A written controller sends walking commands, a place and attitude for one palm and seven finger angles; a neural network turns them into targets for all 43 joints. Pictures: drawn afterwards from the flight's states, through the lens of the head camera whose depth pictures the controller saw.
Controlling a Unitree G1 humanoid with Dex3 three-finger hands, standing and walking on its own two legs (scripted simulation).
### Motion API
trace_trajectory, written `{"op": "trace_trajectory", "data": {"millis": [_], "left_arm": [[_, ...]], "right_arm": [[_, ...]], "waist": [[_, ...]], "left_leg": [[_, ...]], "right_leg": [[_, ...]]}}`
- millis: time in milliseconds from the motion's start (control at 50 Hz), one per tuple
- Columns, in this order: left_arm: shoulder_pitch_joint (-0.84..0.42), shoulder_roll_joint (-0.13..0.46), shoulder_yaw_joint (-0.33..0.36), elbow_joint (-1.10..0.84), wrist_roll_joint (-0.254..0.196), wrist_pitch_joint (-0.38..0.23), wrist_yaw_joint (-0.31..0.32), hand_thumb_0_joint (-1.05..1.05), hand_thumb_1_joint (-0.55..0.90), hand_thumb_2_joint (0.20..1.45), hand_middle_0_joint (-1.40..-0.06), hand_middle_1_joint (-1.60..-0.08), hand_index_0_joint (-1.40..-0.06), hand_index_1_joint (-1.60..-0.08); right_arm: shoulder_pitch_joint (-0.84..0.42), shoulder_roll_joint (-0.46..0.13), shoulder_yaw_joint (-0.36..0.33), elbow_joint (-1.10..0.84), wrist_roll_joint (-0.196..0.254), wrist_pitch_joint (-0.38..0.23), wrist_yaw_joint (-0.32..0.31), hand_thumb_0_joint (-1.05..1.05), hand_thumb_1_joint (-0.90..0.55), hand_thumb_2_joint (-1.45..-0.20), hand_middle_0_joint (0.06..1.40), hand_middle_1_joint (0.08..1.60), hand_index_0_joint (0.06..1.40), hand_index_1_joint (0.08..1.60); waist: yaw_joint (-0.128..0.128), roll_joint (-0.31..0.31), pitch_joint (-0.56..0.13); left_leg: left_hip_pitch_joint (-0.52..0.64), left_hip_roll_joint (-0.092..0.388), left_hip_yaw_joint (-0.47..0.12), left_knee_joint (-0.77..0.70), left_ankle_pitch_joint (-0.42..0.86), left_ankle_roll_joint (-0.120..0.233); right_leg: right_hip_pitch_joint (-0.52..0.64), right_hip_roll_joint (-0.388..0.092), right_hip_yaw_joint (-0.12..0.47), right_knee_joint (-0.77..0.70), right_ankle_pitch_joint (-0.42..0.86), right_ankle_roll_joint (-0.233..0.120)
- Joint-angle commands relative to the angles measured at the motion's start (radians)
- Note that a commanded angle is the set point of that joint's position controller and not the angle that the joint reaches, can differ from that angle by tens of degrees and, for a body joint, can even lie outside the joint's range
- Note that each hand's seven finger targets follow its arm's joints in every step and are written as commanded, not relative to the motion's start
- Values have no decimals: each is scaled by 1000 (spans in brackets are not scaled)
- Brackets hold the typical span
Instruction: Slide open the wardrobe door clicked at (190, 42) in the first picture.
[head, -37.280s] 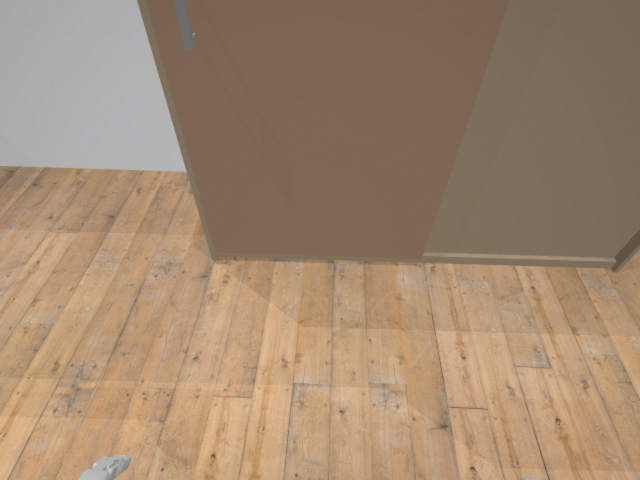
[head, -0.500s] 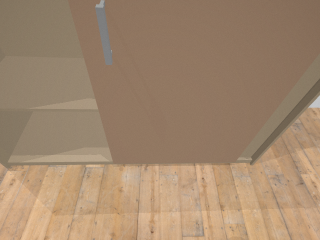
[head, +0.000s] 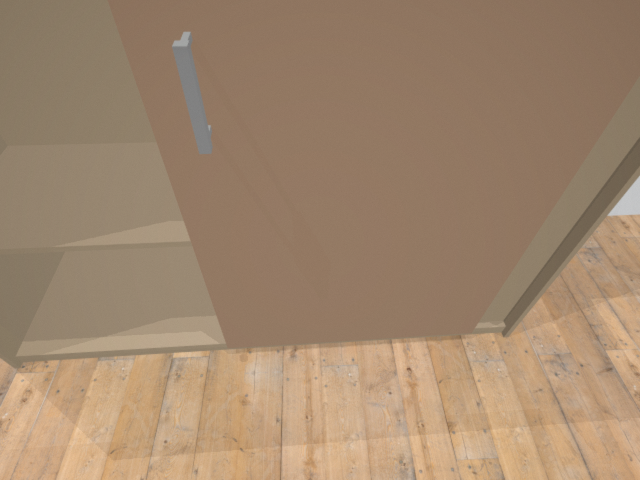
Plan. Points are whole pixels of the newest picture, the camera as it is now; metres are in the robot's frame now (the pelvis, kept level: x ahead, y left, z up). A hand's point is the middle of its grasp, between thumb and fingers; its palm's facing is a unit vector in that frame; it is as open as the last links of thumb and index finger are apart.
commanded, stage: let the arm hang, fingers relaxed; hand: left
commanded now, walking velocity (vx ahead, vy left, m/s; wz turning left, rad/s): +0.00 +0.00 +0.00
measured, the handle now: (196, 96) +0.60 +0.22 +0.18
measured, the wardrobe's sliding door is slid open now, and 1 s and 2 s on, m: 0.68 0.68 0.68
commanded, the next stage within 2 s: look to check the result in 0.06 s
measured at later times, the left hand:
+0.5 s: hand out of the picture +0.04 +0.23 -0.17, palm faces -0.01 -0.96 -0.30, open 7.4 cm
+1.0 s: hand out of the picture +0.08 +0.23 -0.16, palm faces -0.03 -0.95 -0.30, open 7.4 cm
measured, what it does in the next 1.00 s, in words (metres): stands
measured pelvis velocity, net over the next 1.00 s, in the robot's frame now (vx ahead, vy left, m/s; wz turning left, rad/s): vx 0.02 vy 0.00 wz -0.01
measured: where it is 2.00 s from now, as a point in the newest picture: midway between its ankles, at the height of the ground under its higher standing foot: outside the picture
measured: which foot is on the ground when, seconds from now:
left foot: down 0.00-1.00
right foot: down 0.00-1.00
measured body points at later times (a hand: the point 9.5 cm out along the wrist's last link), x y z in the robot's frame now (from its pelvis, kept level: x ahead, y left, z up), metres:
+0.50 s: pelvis +0.01 +0.00 +0.00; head +0.02 +0.00 +0.45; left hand +0.04 +0.28 -0.14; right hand +0.07 -0.27 -0.14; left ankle +0.05 +0.08 -0.74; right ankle -0.05 -0.09 -0.74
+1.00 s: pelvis +0.02 +0.00 +0.00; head +0.04 +0.00 +0.45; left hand +0.08 +0.28 -0.14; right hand +0.09 -0.29 -0.14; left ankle +0.05 +0.08 -0.74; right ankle -0.05 -0.09 -0.74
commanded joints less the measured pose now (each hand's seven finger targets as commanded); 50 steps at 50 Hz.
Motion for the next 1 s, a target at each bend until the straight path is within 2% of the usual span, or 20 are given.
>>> {"op": "trace_trajectory", "data": {"millis": [0, 80, 180, 220, 360, 440, 540, 620, 820, 880, 900, 980], "left_arm": [[50, 176, 36, -31, -1, -15, 15, 0, 900, 900, -200, -300, -200, -300], [35, 176, 39, -29, -3, -14, 13, 0, 900, 900, -200, -300, -200, -300], [26, 189, 41, -24, -3, -15, 13, 0, 900, 900, -200, -300, -200, -300], [23, 198, 42, -24, -3, -17, 13, 0, 900, 900, -200, -300, -200, -300], [12, 218, 41, -18, -3, -14, 11, 0, 900, 900, -200, -300, -200, -300], [9, 227, 38, -14, -1, -13, 9, 0, 900, 900, -200, -300, -200, -300], [-3, 241, 38, -15, -1, -14, 7, 0, 900, 900, -200, -300, -200, -300], [-14, 260, 41, -21, -1, -18, 8, 0, 900, 900, -200, -300, -200, -300], [-34, 272, 43, -27, -2, -18, 9, 0, 900, 900, -200, -300, -200, -300], [-39, 273, 43, -27, -2, -18, 8, 0, 900, 900, -200, -300, -200, -300], [-34, 282, 46, -31, -1, -20, 9, 0, 900, 900, -200, -300, -200, -300], [-47, 280, 45, -32, -4, -19, 9, 0, 900, 900, -200, -300, -200, -300]], "right_arm": [[6, -164, -35, -44, 3, -19, -11, 0, -900, -900, 200, 300, 200, 300], [-4, -177, -37, -41, 2, -21, -13, 0, -900, -900, 200, 300, 200, 300], [-12, -193, -40, -42, 4, -21, -13, 0, -900, -900, 200, 300, 200, 300], [-12, -202, -40, -44, 5, -22, -13, 0, -900, -900, 200, 300, 200, 300], [-38, -227, -43, -44, 5, -19, -12, 0, -900, -900, 200, 300, 200, 300], [-55, -237, -43, -44, 6, -18, -10, 0, -900, -900, 200, 300, 200, 300], [-72, -249, -42, -46, 6, -18, -7, 0, -900, -900, 200, 300, 200, 300], [-79, -257, -43, -45, 8, -22, -6, 0, -900, -900, 200, 300, 200, 300], [-90, -267, -43, -47, 9, -23, -6, 0, -900, -900, 200, 300, 200, 300], [-93, -271, -43, -45, 9, -23, -6, 0, -900, -900, 200, 300, 200, 300], [-89, -275, -44, -48, 10, -24, -6, 0, -900, -900, 200, 300, 200, 300], [-95, -280, -43, -46, 10, -25, -6, 0, -900, -900, 200, 300, 200, 300]], "waist": [[14, 17, -27], [11, 29, -33], [10, 2, -29], [7, 1, -52], [8, 15, -43], [8, -13, -31], [8, -13, -24], [7, -12, -59], [7, 9, -57], [7, 4, -44], [10, -11, -62], [8, 7, -59]], "left_leg": [[63, 162, -161, -48, 154, 11], [71, 166, -168, -59, 152, 10], [83, 168, -168, -58, 162, 11], [101, 171, -162, -47, 193, 10], [116, 178, -176, -69, 166, 12], [120, 177, -177, -78, 144, 13], [121, 177, -177, -88, 131, 12], [142, 178, -168, -76, 187, 9], [147, 179, -166, -71, 225, 6], [139, 179, -164, -76, 213, 5], [149, 179, -161, -64, 241, 5], [148, 179, -162, -70, 235, 3]], "right_leg": [[-50, -156, 119, -77, 109, -10], [-45, -155, 116, -77, 100, -16], [-46, -157, 114, -87, 117, -14], [-36, -163, 115, -84, 147, -14], [-50, -158, 118, -92, 99, -16], [-63, -159, 119, -103, 86, -14], [-67, -161, 120, -108, 76, -12], [-45, -168, 124, -103, 128, -11], [-31, -172, 124, -104, 164, -9], [-33, -171, 127, -111, 164, -8], [-19, -173, 128, -109, 196, -7], [-17, -174, 127, -108, 190, -8]]}}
